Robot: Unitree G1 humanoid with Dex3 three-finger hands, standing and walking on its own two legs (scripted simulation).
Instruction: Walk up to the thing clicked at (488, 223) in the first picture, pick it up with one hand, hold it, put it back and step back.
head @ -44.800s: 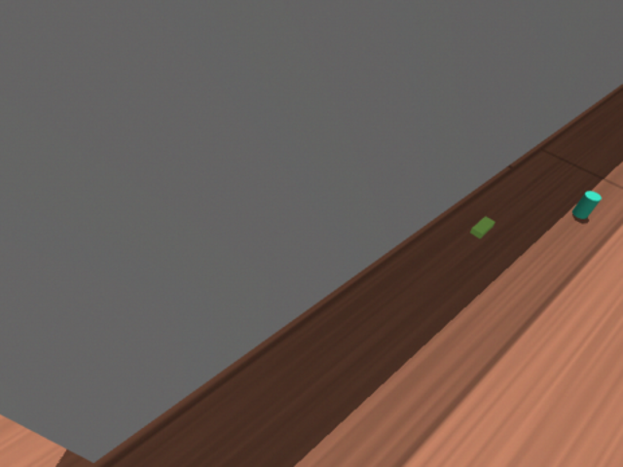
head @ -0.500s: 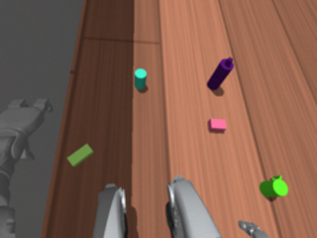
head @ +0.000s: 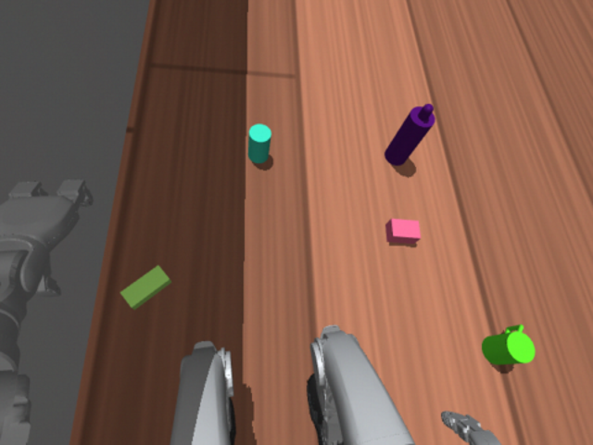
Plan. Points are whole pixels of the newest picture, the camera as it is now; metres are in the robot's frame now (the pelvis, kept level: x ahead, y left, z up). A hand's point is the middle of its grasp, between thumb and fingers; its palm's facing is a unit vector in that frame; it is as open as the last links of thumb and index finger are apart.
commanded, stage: approach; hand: left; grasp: from above
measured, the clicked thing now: (146, 287) +0.47 +0.28 -0.55
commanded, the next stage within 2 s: rest palm in 0.92 s
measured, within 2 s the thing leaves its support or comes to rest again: neither
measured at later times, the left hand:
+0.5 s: hand (125, 284) +0.43 +0.28 -0.36, palm faces -0.46 +0.01 -0.89, open 14.1 cm
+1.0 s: hand (132, 279) +0.47 +0.30 -0.46, palm faces -0.44 -0.03 -0.90, open 14.1 cm
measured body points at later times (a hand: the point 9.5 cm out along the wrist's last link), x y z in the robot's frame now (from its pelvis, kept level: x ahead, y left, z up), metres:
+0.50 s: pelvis -0.03 -0.01 -0.19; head +0.21 +0.06 +0.18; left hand +0.45 +0.28 -0.31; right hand +0.03 -0.28 -0.31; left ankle +0.06 +0.11 -0.53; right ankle +0.07 -0.15 -0.53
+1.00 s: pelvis -0.01 -0.01 -0.26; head +0.26 +0.07 +0.09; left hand +0.49 +0.30 -0.41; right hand +0.00 -0.30 -0.33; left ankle +0.06 +0.11 -0.53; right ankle +0.07 -0.15 -0.53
